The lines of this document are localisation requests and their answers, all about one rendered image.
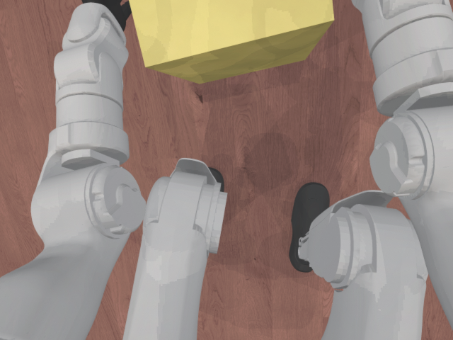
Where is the robot left hand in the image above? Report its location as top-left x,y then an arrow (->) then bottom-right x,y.
82,0 -> 132,32

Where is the left robot forearm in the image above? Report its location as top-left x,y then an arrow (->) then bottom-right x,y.
31,3 -> 130,217

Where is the carton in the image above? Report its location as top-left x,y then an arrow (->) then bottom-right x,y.
129,0 -> 334,84

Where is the robot left foot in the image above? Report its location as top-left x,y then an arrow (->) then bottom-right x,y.
208,167 -> 224,192

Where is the right robot forearm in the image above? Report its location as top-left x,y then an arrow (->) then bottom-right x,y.
352,0 -> 453,117

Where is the right robot upper arm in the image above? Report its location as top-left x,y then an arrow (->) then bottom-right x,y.
369,106 -> 453,330

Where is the left robot upper arm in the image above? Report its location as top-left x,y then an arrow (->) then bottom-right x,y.
0,163 -> 146,340

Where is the right robot shin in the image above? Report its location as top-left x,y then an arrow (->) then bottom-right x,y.
298,190 -> 428,282

